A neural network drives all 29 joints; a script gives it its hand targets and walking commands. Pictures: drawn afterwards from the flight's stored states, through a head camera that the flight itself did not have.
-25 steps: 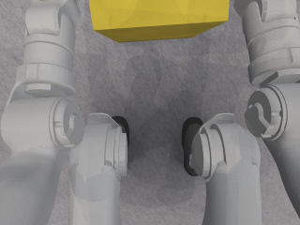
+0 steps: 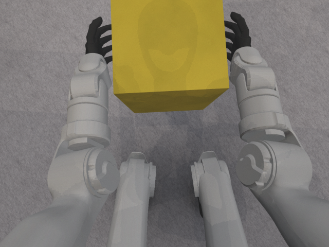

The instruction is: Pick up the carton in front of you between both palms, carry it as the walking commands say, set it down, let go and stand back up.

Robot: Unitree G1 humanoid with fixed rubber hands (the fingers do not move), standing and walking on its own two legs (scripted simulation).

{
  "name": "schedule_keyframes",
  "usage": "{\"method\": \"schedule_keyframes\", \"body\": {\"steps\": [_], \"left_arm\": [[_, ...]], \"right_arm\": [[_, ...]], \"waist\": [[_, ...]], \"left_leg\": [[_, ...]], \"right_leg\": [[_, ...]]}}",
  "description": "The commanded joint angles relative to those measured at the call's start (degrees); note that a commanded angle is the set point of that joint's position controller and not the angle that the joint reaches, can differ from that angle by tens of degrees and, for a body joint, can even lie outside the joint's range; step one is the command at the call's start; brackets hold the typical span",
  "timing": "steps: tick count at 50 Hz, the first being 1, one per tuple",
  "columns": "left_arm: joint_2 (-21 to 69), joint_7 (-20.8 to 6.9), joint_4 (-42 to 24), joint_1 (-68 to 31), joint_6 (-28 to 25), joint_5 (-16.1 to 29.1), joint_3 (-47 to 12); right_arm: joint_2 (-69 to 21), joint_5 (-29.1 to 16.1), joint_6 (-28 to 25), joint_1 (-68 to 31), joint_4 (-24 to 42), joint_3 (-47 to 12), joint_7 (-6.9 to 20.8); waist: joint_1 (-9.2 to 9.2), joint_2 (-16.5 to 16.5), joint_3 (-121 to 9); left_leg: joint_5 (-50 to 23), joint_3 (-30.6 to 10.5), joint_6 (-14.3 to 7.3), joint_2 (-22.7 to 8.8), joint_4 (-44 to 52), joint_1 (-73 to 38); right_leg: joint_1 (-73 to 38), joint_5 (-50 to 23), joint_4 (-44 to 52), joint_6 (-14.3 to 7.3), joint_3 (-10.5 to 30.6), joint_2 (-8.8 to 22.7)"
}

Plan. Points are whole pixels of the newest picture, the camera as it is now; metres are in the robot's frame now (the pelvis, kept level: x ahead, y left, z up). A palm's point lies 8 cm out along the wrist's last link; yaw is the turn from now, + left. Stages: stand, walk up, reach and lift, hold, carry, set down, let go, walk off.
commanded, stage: reach and lift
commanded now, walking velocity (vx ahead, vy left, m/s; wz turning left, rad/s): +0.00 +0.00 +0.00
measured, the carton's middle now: (167, 64) +0.54 +0.01 -0.14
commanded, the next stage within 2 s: none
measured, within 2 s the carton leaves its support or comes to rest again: neither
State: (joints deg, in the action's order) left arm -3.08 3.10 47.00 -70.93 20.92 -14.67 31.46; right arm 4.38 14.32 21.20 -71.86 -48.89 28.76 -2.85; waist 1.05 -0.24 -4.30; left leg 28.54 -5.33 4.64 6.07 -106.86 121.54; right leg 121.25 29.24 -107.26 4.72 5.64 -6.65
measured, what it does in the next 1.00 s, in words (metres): rises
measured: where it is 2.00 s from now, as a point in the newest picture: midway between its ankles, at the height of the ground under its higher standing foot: (171, 201)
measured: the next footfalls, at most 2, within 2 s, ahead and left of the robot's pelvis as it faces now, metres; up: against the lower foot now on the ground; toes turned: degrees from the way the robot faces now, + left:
none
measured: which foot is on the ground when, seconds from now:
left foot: down 0.00-1.00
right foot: down 0.00-1.00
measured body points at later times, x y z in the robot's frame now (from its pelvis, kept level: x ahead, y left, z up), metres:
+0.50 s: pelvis +0.03 +0.00 +0.11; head +0.25 +0.00 +0.51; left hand +0.50 +0.16 +0.06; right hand +0.51 -0.14 +0.06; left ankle +0.12 +0.14 -0.42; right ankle +0.12 -0.13 -0.42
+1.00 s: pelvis +0.08 +0.00 +0.25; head +0.18 +0.00 +0.69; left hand +0.45 +0.16 +0.22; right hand +0.45 -0.15 +0.21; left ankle +0.12 +0.14 -0.42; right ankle +0.12 -0.14 -0.42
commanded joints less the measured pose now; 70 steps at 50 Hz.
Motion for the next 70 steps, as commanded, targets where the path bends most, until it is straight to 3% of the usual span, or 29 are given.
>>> {"method": "schedule_keyframes", "body": {"steps": [1,10,15,22,32,49,64,70], "left_arm": [[55.6,-15.2,3.0,-36.1,0.1,6.0,-20.9],[63.3,-16.1,-5.4,-35.4,2.4,10.9,-30.8],[66.6,-16.3,-8.4,-29.2,3.6,13.3,-36.1],[68.3,-16.0,-8.4,-19.0,2.4,13.3,-38.4],[69.0,-15.8,-6.7,-6.7,0.0,11.0,-37.8],[70.5,-15.8,-11.7,13.0,-0.8,9.8,-43.5],[69.0,-16.3,-21.2,28.5,6.5,11.9,-50.2],[67.8,-16.8,-23.5,31.2,11.4,11.9,-49.1]], "right_arm": [[-56.3,-5.9,-1.1,-36.3,-1.4,-19.3,14.3],[-62.6,-9.9,1.2,-35.2,6.6,-27.4,15.9],[-66.0,-12.4,2.4,-29.3,9.8,-32.5,16.4],[-68.9,-13.1,1.5,-19.4,10.2,-35.6,16.0],[-70.3,-10.7,-0.8,-7.0,9.4,-35.5,14.8],[-71.4,-10.1,-1.5,12.6,14.7,-41.6,15.2],[-69.6,-12.0,5.9,28.2,24.1,-47.7,16.0],[-68.2,-11.7,10.8,31.0,26.7,-46.3,16.5]], "waist": [[0.67,-1.0,-52.0],[-0.13,0.6,-70.2],[-0.16,0.6,-72.1],[0.2,0.0,-64.0],[-0.01,-0.6,-52.5],[-0.55,0.3,-38.9],[-0.95,0.4,-21.8],[-1.46,0.2,-11.5]], "left_leg": [[-2.5,11.7,-3.2,3.6,13.6,-29.4],[-10.0,11.7,-1.8,3.6,18.8,-44.9],[-14.5,11.0,-1.4,3.6,22.1,-50.8],[-16.7,9.5,-1.7,3.7,28.1,-54.5],[-15.9,6.9,-2.6,3.5,39.1,-63.1],[-22.8,2.7,-3.4,1.7,59.9,-87.5],[-32.0,1.1,-3.2,0.0,79.1,-110.7],[-26.2,1.0,-3.4,-0.2,84.5,-113.9]], "right_leg": [[-27.2,-1.6,13.8,-3.4,-11.8,-3.3],[-39.6,-8.5,19.3,-2.9,-12.3,-3.6],[-45.1,-12.7,22.5,-2.5,-11.7,-3.6],[-51.3,-15.5,28.7,-2.1,-9.7,-3.6],[-62.3,-15.7,40.1,-2.4,-6.7,-3.1],[-86.1,-23.0,60.5,-3.5,-2.8,-1.3],[-108.8,-31.7,79.7,-3.2,-1.6,0.5],[-112.2,-26.0,85.2,-3.9,-1.6,0.8]]}}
